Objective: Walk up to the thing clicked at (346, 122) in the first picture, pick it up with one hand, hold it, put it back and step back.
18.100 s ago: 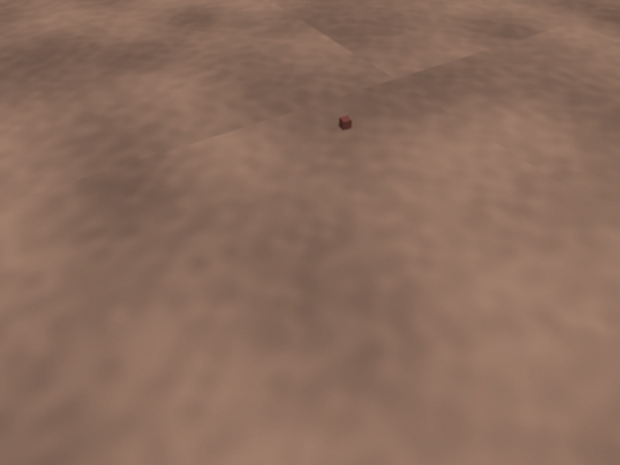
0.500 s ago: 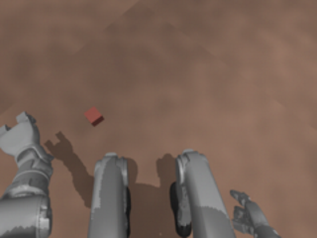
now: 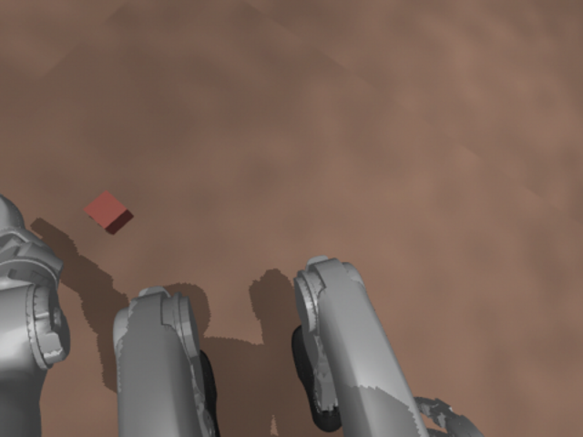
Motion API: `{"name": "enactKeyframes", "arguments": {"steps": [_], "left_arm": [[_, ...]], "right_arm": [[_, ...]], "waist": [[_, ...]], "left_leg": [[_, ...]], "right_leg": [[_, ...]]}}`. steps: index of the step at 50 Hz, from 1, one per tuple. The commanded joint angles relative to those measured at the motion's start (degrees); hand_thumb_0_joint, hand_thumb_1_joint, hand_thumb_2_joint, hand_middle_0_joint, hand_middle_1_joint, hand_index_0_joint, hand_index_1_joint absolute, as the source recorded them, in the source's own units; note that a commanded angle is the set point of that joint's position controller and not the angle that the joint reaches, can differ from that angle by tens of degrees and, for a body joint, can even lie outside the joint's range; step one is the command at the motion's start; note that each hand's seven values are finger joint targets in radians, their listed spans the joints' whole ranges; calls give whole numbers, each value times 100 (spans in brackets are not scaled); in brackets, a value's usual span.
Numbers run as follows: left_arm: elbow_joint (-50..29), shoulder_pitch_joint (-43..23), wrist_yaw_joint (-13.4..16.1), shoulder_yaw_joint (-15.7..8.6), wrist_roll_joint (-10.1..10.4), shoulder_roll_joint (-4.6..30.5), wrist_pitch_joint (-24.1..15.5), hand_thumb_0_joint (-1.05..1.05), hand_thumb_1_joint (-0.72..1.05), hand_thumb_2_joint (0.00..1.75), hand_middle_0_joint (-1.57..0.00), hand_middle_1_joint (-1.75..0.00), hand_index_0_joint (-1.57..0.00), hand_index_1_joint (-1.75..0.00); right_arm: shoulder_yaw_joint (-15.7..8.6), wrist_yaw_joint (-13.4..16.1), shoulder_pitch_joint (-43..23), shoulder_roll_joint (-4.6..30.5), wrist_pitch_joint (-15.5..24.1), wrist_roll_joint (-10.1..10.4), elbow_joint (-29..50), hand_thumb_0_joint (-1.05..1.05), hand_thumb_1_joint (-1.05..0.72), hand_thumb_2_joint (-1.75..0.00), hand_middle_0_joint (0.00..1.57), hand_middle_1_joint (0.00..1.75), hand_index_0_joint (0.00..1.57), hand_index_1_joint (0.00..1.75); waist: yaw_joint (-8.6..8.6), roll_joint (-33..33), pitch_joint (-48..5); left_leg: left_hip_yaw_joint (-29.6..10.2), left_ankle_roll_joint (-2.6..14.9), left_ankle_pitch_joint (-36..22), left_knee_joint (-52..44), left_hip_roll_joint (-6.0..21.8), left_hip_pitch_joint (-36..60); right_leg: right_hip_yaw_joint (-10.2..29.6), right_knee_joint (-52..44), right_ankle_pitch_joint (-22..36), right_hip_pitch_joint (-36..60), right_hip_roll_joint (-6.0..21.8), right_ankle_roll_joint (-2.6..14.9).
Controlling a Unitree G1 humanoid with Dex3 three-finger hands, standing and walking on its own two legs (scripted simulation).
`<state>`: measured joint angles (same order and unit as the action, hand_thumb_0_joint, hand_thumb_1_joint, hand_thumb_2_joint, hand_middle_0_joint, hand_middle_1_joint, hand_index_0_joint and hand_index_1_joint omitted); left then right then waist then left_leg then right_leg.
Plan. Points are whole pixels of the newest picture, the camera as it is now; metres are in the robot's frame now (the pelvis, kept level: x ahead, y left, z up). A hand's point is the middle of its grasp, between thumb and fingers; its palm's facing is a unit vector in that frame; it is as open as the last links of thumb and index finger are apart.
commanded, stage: rise first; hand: left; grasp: from above
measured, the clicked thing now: (109, 213) +0.51 +0.26 -0.33
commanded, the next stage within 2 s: none
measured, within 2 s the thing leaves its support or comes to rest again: neither
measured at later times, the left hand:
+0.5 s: hand (44, 231) +0.44 +0.32 -0.20, palm faces -0.26 -0.32 -0.91, open 13.2 cm
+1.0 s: hand (58, 217) +0.47 +0.30 -0.22, palm faces -0.26 -0.32 -0.91, open 13.5 cm
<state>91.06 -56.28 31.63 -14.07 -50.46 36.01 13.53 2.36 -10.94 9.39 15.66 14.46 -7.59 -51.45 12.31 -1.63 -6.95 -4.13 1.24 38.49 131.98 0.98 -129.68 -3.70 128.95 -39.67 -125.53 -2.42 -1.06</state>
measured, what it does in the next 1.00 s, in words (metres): stands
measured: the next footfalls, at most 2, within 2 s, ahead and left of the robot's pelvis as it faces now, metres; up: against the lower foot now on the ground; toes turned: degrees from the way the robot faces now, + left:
none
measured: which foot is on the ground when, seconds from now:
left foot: down 0.00-1.00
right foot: down 0.00-1.00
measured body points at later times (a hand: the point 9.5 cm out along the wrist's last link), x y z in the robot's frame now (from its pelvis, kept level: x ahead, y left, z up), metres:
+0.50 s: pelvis +0.00 -0.01 -0.03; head +0.25 +0.03 +0.34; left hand +0.46 +0.33 -0.15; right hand +0.04 -0.27 -0.15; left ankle +0.08 +0.12 -0.32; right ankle +0.09 -0.12 -0.32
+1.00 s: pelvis +0.00 -0.01 -0.04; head +0.26 +0.04 +0.32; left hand +0.48 +0.31 -0.16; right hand +0.01 -0.27 -0.14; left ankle +0.08 +0.12 -0.32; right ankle +0.09 -0.12 -0.32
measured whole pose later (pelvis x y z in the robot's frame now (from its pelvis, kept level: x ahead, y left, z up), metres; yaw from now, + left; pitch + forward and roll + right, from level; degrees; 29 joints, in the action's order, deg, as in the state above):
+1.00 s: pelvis +0.00 -0.01 -0.04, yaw -4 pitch +33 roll -8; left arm 93.6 -63.4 31.3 -17.5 -50.6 44.5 13.3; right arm 7.5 -16.7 9.3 18.7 17.0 -9.6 -47.9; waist 16.4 0.3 2.4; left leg -8.4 0.1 39.7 140.5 2.0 -134.3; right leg -7.5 135.2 -38.6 -130.3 -4.0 -0.6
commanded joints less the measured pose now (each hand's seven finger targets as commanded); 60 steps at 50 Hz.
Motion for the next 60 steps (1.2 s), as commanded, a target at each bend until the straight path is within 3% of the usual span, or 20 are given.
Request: {"name": "enactKeyframes", "arguments": {"steps": [1, 3, 6, 10, 15, 17, 21, 29, 30, 31, 35, 36, 39, 41, 43, 45, 52, 55, 60], "left_arm": [[-627, -1736, 318, -55, 94, 1121, 4, 0, -42, 86, -15, -111, -19, -106], [-634, -1762, 342, -258, 126, 1451, 1, 0, -41, 85, -15, -111, -20, -106], [-878, -2111, 229, -229, 68, 1763, -78, 0, -44, 87, -16, -109, -19, -105], [-900, -2037, 189, -395, -27, 2080, -240, 0, -41, 86, -19, -104, -22, -101], [-567, -1786, 221, -490, -117, 2078, -222, 0, -41, 85, -18, -105, -21, -101], [-295, -1641, 204, -454, -66, 1923, -178, 0, -44, 87, -16, -107, -19, -103], [-344, -1868, 113, -318, -116, 2050, -182, 0, -41, 85, -18, -104, -21, -100], [-568, -2324, 194, -195, -167, 2101, -226, 0, -43, 86, -19, -101, -21, -99], [-460, -2283, 213, -171, -146, 2035, -213, 0, -45, 88, -18, -102, -20, -100], [-549, -2335, 227, -180, -185, 2095, -197, 0, -53, 96, -14, -101, -13, -103], [-696, -2395, 333, -259, -171, 2152, -103, 0, -47, 90, -20, -98, -20, -98], [-544, -2316, 314, -175, -154, 2027, -73, 0, -49, 92, -19, -98, -19, -98], [-539, -2279, 315, -315, -126, 2199, -21, 0, -49, 92, -20, -97, -19, -97], [-492, -2224, 258, -212, -117, 2140, 10, 0, -51, 93, -18, -98, -18, -99], [-519, -2228, 253, -307, -125, 2307, 19, 0, -49, 91, -19, -99, -18, -99], [-427, -2196, 202, -235, -102, 2287, 10, 0, -48, 90, -20, -98, -19, -98], [-186, -2159, 196, -258, -121, 2473, -85, 0, -47, 89, -18, -101, -19, -100], [-270, -2421, 264, -187, -169, 2470, -126, 0, -48, 89, -19, -99, -19, -99], [-130, -2481, 323, -119, -195, 2430, -98, 0, -45, 88, -20, -98, -21, -97]], "right_arm": [[-348, -140, 1167, 1393, 184, 2, 113, 0, -91, -90, 20, 30, 20, 30], [-331, -193, 1265, 1429, 198, -18, 122, 0, -91, -90, 20, 30, 20, 30], [-273, -243, 1279, 1368, 196, -60, 134, 0, -92, -91, 20, 30, 20, 30], [-221, -263, 1260, 1323, 159, -69, 167, 0, -92, -90, 20, 30, 20, 30], [-165, -305, 1216, 1292, 117, -100, 183, 0, -91, -90, 20, 30, 20, 30], [-156, -330, 1192, 1321, 130, -120, 138, 0, -91, -90, 20, 30, 20, 30], [-104, -380, 1170, 1392, 178, -124, 160, 0, -91, -90, 20, 30, 20, 30], [-42, -466, 1226, 1589, 320, -137, 198, 0, -92, -90, 20, 30, 20, 30], [-31, -466, 1200, 1613, 314, -124, 175, 0, -92, -90, 20, 30, 20, 30], [-13, -472, 1238, 1614, 315, -136, 194, 0, -92, -91, 20, 30, 20, 30], [15, -509, 1339, 1673, 286, -147, 219, 0, -92, -91, 20, 30, 20, 30], [34, -519, 1349, 1641, 280, -148, 202, 0, -92, -91, 20, 30, 20, 30], [51, -524, 1353, 1678, 268, -128, 213, 0, -92, -91, 20, 30, 20, 30], [92, -545, 1381, 1634, 250, -134, 220, 0, -92, -91, 20, 30, 20, 30], [113, -562, 1402, 1679, 255, -130, 240, 0, -92, -91, 20, 30, 20, 30], [148, -574, 1415, 1681, 262, -144, 266, 0, -92, -91, 20, 30, 20, 30], [201, -589, 1267, 1772, 345, -135, 325, 0, -92, -91, 20, 30, 20, 30], [253, -594, 1308, 1773, 376, -151, 358, 0, -92, -91, 20, 30, 20, 30], [283, -617, 1334, 1854, 466, -182, 296, 0, -92, -91, 20, 30, 20, 30]], "waist": [[73, -1378, -3411], [-2, -1306, -3579], [84, -1284, -3710], [13, -1130, -3919], [34, -1013, -3631], [61, -991, -3397], [173, -997, -3113], [343, -1641, -3109], [279, -1718, -3131], [349, -1748, -3106], [338, -1930, -3333], [377, -1892, -3236], [342, -1852, -3167], [383, -1772, -3116], [397, -1605, -3152], [452, -1383, -3066], [400, -1413, -3007], [560, -1456, -2897], [637, -1706, -2765]], "left_leg": [[-22, -83, -1192, -1396, 55, 3273], [41, -47, -1249, -1264, 40, 3110], [230, 40, -1265, -937, 12, 2864], [346, 102, -1156, -721, -9, 2499], [347, 123, -1072, -580, -4, 2134], [277, 105, -1016, -600, 15, 2064], [189, 131, -953, -484, 30, 1924], [-62, -2, -772, -669, 81, 2524], [-79, -34, -780, -721, 87, 2598], [-99, -33, -835, -665, 102, 2646], [-59, -49, -1118, -649, 105, 2758], [-48, -52, -1134, -632, 110, 2718], [-61, -39, -1145, -606, 111, 2603], [15, -7, -1251, -510, 95, 2470], [20, 30, -1329, -439, 98, 2355], [53, 87, -1279, -360, 89, 2098], [-30, 78, -881, -438, 85, 1997], [-51, 84, -828, -387, 100, 1971], [-158, 16, -880, -470, 134, 2296]], "right_leg": [[-401, -1144, 1432, 1298, -6, 317], [-386, -1118, 1472, 1543, -13, 299], [-313, -1139, 1500, 1848, -67, 263], [-248, -1142, 1456, 2252, -118, 226], [-267, -1154, 1427, 2278, -173, 207], [-349, -1088, 1329, 2052, -198, 222], [-400, -1016, 1266, 1834, -223, 214], [-645, -734, 1068, 1249, -226, 313], [-666, -692, 1072, 1178, -233, 337], [-679, -670, 1129, 1188, -220, 325], [-672, -639, 1409, 1354, -222, 327], [-672, -641, 1435, 1366, -233, 331], [-673, -654, 1447, 1368, -223, 317], [-624, -722, 1567, 1587, -243, 295], [-612, -748, 1664, 1755, -252, 260], [-560, -833, 1681, 1934, -271, 212], [-645, -825, 1245, 1788, -331, 247], [-658, -850, 1216, 1728, -333, 232], [-780, -736, 1238, 1400, -326, 279]]}}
